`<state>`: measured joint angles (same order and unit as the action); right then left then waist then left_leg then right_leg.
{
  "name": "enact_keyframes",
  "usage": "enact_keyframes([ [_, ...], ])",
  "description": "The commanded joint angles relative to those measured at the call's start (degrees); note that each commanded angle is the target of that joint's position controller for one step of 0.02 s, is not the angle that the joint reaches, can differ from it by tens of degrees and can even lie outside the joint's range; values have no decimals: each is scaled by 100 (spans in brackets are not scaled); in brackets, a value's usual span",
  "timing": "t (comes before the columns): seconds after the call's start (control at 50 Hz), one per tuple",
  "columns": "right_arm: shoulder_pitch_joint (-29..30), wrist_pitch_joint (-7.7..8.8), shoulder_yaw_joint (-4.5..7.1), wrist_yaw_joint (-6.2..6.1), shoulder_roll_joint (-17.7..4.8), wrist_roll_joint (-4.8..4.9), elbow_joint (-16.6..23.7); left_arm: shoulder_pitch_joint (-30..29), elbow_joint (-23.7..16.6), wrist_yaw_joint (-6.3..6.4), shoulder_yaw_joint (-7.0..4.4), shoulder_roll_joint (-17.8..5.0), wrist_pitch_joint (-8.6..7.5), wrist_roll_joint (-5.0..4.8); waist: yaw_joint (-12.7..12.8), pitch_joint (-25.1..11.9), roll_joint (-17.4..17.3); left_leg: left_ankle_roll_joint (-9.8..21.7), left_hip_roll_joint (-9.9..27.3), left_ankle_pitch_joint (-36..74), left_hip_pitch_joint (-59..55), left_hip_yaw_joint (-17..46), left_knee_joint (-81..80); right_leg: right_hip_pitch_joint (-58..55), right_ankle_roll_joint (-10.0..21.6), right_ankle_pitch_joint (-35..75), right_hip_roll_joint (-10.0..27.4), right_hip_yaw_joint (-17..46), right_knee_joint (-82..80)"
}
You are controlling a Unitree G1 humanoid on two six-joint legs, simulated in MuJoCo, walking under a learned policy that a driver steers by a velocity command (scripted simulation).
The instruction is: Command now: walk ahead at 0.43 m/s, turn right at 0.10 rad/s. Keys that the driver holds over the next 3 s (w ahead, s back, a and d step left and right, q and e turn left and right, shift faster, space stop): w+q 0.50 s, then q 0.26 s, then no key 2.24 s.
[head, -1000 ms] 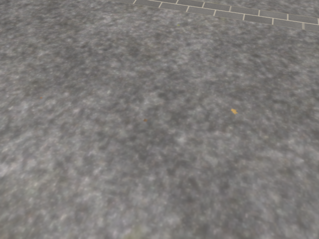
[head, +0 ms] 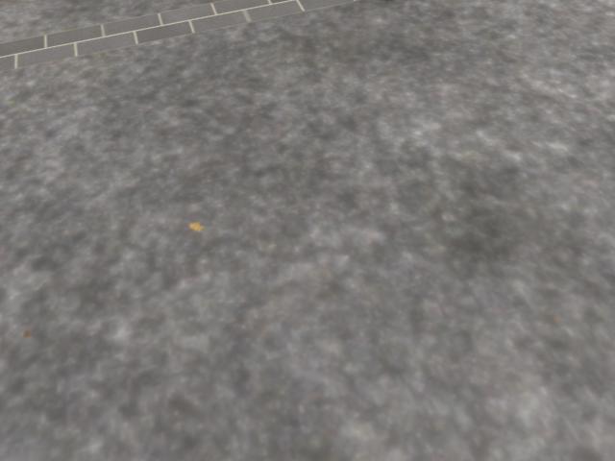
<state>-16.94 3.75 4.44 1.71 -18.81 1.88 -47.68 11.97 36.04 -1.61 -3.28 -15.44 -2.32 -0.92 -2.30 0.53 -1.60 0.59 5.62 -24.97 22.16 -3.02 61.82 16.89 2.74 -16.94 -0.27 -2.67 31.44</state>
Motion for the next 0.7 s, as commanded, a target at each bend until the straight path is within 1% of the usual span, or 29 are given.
enact_keyframes([
  [0.02, 660, 202, 92, 47, -623, -59, 603, 437, -198, 13, -200, -747, -165, 33, 378, -24, 798, 89, 355, 833, 2555, 492, 471, -1831, 1120, 558, 1602, 2041, -1933],
  [0.04, 521, 146, 84, 69, -550, -76, 496, 294, -213, 43, -177, -692, -196, 74, 244, 32, 816, 48, 384, 1168, 2252, 496, 367, -1553, 994, 1146, 1456, 1642, -2057],
  [0.06, 431, 98, 53, 82, -430, -73, 434, 283, -188, 71, -192, -724, -245, 107, 186, 12, 766, -7, 329, 1453, 2138, 472, 334, -1446, 964, 1737, 1411, 1356, -2131],
  [0.08, 419, 55, 28, 78, -342, -61, 405, 334, -142, 98, -206, -747, -287, 131, 175, 8, 635, -62, 290, 1667, 2131, 508, 240, -1418, 943, 2134, 1379, 1080, -2187],
  [0.12, 630, 3, -3, 41, -226, -22, 460, 478, -26, 147, -219, -743, -340, 177, 248, 152, 488, -136, 107, 2090, 2243, 709, -246, -1382, 855, 2428, 1302, 595, -2289],
  [0.14, 778, 3, -24, 36, -170, -19, 518, 515, 27, 165, -217, -733, -356, 181, 288, 240, 476, -140, 0, 2385, 2196, 767, -690, -1334, 777, 2409, 1234, 349, -2337],
  [0.18, 1114, 24, -70, 72, -76, -40, 629, 543, 109, 198, -221, -769, -378, 164, 384, 383, 544, -98, -147, 3005, 1908, 572, -1587, -1206, 631, 2258, 1134, -44, -2496],
  [0.22, 1481, 42, -129, 136, 29, -59, 760, 695, 237, 234, -246, -833, -385, 127, 531, 529, 503, -21, -201, 3283, 1767, 371, -2153, -1296, 565, 2275, 1223, -237, -2603],
  [0.26, 1768, 64, -168, 215, 84, -55, 903, 865, 377, 259, -273, -879, -353, 80, 629, 637, 433, 102, -243, 3217, 1854, 281, -2550, -1693, 531, 2586, 1363, -369, -2494],
  [0.3, 1912, 87, -163, 296, 48, -51, 1037, 915, 455, 290, -301, -953, -273, 49, 610, 590, 466, 258, -353, 2832, 1870, 128, -2788, -2170, 476, 3405, 1485, -492, -2168],
  [0.32, 1873, 87, -135, 323, -20, -49, 1083, 872, 456, 318, -319, -1027, -226, 53, 527, 459, 568, 364, -487, 2553, 1697, -15, -2826, -2357, 422, 4342, 1506, -573, -1859],
  [0.34, 1763, 71, -88, 332, -125, -46, 1107, 852, 446, 358, -342, -1114, -170, 54, 426, 243, 721, 477, -665, 2218, 1441, -198, -2772, -2543, 358, 5456, 1517, -637, -1452],
  [0.36, 1500, 42, -18, 322, -264, -35, 1094, 841, 433, 398, -360, -1197, -105, 59, 257, -30, 863, 608, -866, 1852, 1062, -361, -2699, -2690, 296, 6475, 1512, -680, -897],
  [0.38, 898, 12, 94, 293, -490, -20, 1003, 803, 418, 424, -369, -1270, -48, 68, -79, -409, 911, 769, -1054, 1654, 280, -422, -2715, -2587, 234, 6986, 1467, -710, -7],
  [0.4, 34, -12, 247, 211, -773, -15, 858, 686, 380, 441, -351, -1279, -43, 34, -600, -843, 740, 1012, -1146, 2033, -1169, -269, -3124, -1864, 62, 6584, 1273, -831, 1280],
  [0.42, -704, -94, 356, 75, -1214, -39, 752, 849, 260, 430, -210, -914, -131, 172, -709, -1432, -194, 1391, -81, 2244, -3030, 1356, -3030, -230, -147, 3299, 861, -752, 3191],
  [0.44, -514, -42, 383, 78, -1437, -24, 890, 1390, 46, 297, 4, -313, -315, 156, -91, -2299, -1361, 2684, 1313, 1061, -4763, 4824, -3771, 2019, -504, -1587, -438, 201, 5260],
  [0.46, -586, -32, 280, 70, -1021, -48, 904, 687, -33, 188, -85, -845, -533, -30, -549, -2319, -503, 2383, 1202, 545, -4690, 4869, -4358, 2598, -312, -1376, -143, 1157, 5446],
  [0.48, -364, -4, 227, 52, -794, -56, 914, 234, -214, 143, -89, -930, -615, -189, -474, -1442, -178, 2104, 1037, 621, -3935, 4013, -4469, 2812, -194, -944, 119, 1071, 5072],
  [0.5, 27, 26, 181, 58, -687, -47, 975, 81, -249, 174, -60, -840, -653, -94, -137, -735, 461, 1902, 785, 1199, -2865, 3426, -4562, 2665, -177, -613, 370, 959, 4465],
  [0.52, 419, 40, 128, 41, -501, -69, 1076, 23, -238, 224, -116, -902, -619, 75, 81, -390, 470, 1801, 569, 2217, -2121, 2941, -4605, 2341, -257, -454, 522, 897, 3989],
  [0.54, 626, 29, 105, 3, -488, -156, 1188, 145, -226, 229, -146, -937, -544, 131, 268, -221, 267, 1815, 451, 3189, -1526, 2637, -4674, 1969, -353, -412, 577, 862, 3923],
  [0.56, 718, 23, 121, -30, -514, -171, 1196, 274, -219, 247, -150, -921, -470, 173, 384, -180, 158, 1832, 380, 3994, -1167, 2414, -4690, 1781, -472, -420, 599, 798, 3735],
  [0.58, 728, 25, 131, -65, -553, -168, 1157, 370, -202, 263, -125, -834, -405, 202, 452, -170, 132, 1811, 310, 4703, -853, 2117, -4654, 1648, -584, -378, 597, 695, 3452],
  [0.6, 710, 24, 152, -99, -634, -170, 1116, 355, -215, 287, -90, -743, -358, 228, 467, -167, 122, 1753, 180, 5179, -594, 1853, -4618, 1540, -674, -202, 527, 581, 3059],
  [0.62, 708, -4, 181, -140, -726, -163, 1084, 237, -258, 315, -53, -640, -323, 244, 448, -185, 68, 1662, 16, 5409, -400, 1632, -4550, 1446, -747, 53, 412, 470, 2602],
  [0.64, 698, -56, 201, -179, -774, -131, 1054, 104, -284, 328, -12, -535, -299, 258, 397, -273, -24, 1524, -159, 5415, -298, 1444, -4426, 1293, -794, 418, 304, 406, 2177],
  [0.66, 668, -123, 212, -216, -778, -84, 1023, -34, -301, 328, 16, -474, -282, 252, 328, -410, -127, 1356, -326, 5238, -244, 1307, -4297, 1073, -818, 861, 183, 369, 1739],
  [0.7, 479, -260, 217, -284, -746, -18, 953, -400, -367, 296, 20, -485, -267, 174, 122, -628, -304, 1113, -428, 4593, -377, 1406, -4084, 813, -841, 1607, -55, 379, 966],
])
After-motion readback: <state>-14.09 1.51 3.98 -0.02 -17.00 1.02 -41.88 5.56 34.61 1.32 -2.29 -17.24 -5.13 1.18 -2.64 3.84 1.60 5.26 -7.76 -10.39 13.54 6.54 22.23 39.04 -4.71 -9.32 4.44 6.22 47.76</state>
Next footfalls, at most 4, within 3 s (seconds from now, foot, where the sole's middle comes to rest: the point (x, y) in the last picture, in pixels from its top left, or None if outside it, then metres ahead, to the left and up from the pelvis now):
0.40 left None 0.38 0.12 -0.77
0.84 right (319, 388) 0.64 0.01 -0.77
1.16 left None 0.46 0.19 -0.77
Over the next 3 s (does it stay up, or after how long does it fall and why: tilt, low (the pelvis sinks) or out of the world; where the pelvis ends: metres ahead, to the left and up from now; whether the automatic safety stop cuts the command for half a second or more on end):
stays up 0.51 0.09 0.00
